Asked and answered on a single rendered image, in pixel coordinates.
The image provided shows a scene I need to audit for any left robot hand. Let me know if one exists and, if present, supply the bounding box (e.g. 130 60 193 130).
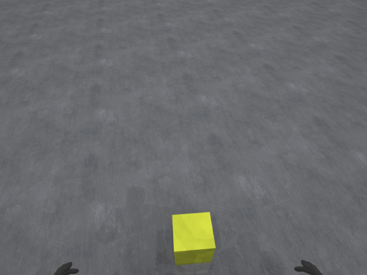
54 262 79 275

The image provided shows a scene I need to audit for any right robot hand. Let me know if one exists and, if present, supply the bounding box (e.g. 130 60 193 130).
294 260 323 275

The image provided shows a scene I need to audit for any carton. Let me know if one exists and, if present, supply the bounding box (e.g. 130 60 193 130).
172 212 216 265

